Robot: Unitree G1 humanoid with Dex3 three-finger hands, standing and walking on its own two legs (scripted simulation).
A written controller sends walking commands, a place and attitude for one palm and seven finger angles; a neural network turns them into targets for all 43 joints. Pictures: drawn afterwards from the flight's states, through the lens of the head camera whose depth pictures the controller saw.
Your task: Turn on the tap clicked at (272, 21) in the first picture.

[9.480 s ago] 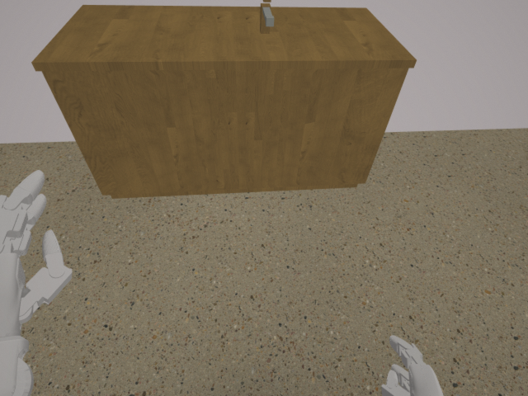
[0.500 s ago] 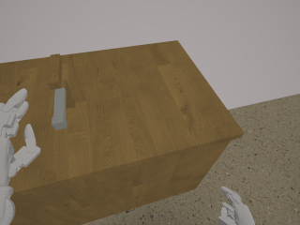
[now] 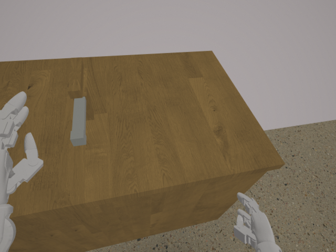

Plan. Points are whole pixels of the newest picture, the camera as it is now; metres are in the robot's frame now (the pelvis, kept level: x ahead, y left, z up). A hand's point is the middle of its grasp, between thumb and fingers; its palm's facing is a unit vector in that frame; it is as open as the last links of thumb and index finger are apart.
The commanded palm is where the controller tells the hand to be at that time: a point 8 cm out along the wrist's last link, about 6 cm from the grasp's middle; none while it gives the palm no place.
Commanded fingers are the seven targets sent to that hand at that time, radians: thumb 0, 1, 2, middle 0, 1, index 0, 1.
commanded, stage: look again from close up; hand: left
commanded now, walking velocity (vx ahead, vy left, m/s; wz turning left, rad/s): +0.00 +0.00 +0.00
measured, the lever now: (78, 137) +0.33 +0.25 +0.07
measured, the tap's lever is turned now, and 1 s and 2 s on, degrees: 0 0 0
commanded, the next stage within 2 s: shuffle to correct the standing spot in 0.32 s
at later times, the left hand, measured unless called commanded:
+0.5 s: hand (39, 168) +0.21 +0.25 +0.15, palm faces +0.37 -0.85 -0.38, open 7.4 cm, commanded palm +0.15 +0.28 +0.17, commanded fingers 0.00 0.90 0.90 -0.20 -0.30 -0.20 -0.30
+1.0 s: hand (86, 170) +0.21 +0.17 +0.16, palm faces +0.29 -0.86 -0.41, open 7.4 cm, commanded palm +0.16 +0.21 +0.17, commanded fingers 0.00 0.90 0.90 -0.20 -0.30 -0.20 -0.30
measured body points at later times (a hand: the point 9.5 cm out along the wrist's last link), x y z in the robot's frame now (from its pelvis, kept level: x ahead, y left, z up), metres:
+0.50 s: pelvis -0.01 +0.00 +0.00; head +0.02 +0.02 +0.45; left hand +0.18 +0.29 +0.17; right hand +0.17 -0.23 -0.08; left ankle +0.01 +0.07 -0.74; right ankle +0.00 -0.14 -0.74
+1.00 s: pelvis -0.02 -0.06 -0.01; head +0.02 -0.06 +0.44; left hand +0.19 +0.22 +0.18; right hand +0.15 -0.31 -0.08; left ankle +0.01 +0.07 -0.74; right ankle +0.00 -0.14 -0.74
